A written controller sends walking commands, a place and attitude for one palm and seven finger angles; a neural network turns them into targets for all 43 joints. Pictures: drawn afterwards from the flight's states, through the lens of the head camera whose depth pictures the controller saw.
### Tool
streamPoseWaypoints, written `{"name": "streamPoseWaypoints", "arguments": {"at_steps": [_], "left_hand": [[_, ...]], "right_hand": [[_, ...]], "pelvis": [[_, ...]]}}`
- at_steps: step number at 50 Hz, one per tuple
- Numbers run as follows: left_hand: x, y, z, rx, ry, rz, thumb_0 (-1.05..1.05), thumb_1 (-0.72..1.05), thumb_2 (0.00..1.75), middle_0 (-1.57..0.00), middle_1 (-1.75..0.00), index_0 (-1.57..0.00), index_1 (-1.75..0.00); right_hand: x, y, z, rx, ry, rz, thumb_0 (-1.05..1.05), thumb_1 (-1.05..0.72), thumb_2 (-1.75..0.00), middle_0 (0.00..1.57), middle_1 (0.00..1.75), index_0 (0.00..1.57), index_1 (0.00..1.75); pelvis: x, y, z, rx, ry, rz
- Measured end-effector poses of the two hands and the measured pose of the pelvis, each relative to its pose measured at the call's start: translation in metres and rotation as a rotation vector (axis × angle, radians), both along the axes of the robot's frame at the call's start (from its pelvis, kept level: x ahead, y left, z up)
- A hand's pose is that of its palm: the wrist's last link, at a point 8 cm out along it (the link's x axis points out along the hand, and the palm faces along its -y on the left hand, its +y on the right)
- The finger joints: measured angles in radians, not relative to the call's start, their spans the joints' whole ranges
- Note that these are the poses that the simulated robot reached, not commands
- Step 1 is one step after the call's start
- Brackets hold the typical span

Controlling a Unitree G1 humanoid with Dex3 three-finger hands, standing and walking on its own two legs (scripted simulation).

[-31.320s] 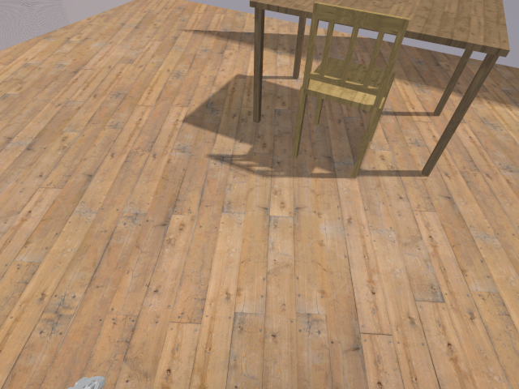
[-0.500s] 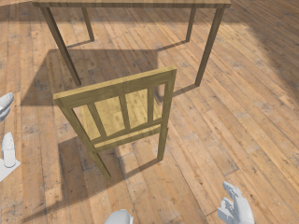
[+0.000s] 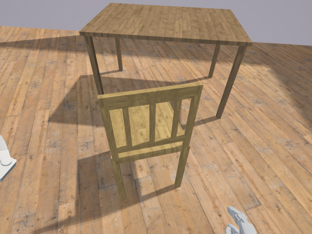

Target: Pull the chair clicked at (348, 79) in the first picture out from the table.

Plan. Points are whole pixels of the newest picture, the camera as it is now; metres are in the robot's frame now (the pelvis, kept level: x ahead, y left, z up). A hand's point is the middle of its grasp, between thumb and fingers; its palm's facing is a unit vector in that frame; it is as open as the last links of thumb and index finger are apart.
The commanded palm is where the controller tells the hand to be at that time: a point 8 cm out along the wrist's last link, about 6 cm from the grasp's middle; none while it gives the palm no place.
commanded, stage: stop stepping back and stand still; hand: left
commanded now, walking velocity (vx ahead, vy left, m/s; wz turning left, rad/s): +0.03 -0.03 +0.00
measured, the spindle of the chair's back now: (152, 124) +0.57 +0.06 -0.10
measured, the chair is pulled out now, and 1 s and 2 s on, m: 0.58 0.58 0.58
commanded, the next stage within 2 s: let the arm hang, fingers relaxed in 0.14 s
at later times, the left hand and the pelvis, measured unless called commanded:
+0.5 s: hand out of the picture +0.13 +0.16 -0.15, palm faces -0.01 -0.99 -0.16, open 7.4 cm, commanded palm none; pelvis +0.02 +0.00 +0.00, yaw +1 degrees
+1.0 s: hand out of the picture +0.00 +0.18 -0.16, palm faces +0.03 -0.97 -0.22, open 7.4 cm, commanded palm none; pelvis +0.01 -0.01 +0.01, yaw +0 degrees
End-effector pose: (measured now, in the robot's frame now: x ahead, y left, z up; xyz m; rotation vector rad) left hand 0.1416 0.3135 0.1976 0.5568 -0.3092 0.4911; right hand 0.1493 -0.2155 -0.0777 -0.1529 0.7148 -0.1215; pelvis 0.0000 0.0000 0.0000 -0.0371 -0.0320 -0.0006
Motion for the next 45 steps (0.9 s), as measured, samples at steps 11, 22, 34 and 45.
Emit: {"name": "streamPoseWaypoints", "arguments": {"at_steps": [11,22,34,45], "left_hand": [[0.029,-0.016,-0.026,-0.098,0.091,-0.075,0.02,0.89,0.90,-0.21,-0.30,-0.21,-0.30],[0.031,-0.060,-0.265,-0.501,1.042,-0.043,0.01,0.91,0.90,-0.20,-0.30,-0.19,-0.30],[-0.072,-0.097,-0.332,-0.705,1.403,0.047,-0.05,0.97,0.90,-0.21,-0.30,-0.21,-0.30],[-0.128,-0.076,-0.322,-0.657,1.549,0.190,0.00,0.92,0.90,-0.20,-0.30,-0.20,-0.30]], "right_hand": [[-0.018,-0.008,-0.001,-0.054,0.088,-0.027,0.02,-0.90,-0.90,0.20,0.30,0.20,0.30],[-0.031,-0.022,-0.043,-0.030,0.283,-0.032,0.01,-0.90,-0.90,0.20,0.30,0.20,0.30],[-0.123,-0.019,-0.046,-0.033,0.597,-0.080,0.01,-0.91,-0.90,0.20,0.30,0.20,0.30],[-0.164,-0.003,-0.061,0.057,0.690,-0.093,0.01,-0.90,-0.90,0.20,0.30,0.20,0.30]], "pelvis": [[0.011,0.002,0.004,0.009,0.009,0.013],[0.015,0.007,-0.006,0.041,0.046,0.018],[0.010,-0.007,0.004,0.020,0.007,0.023],[0.007,-0.007,0.008,0.028,0.005,0.012]]}}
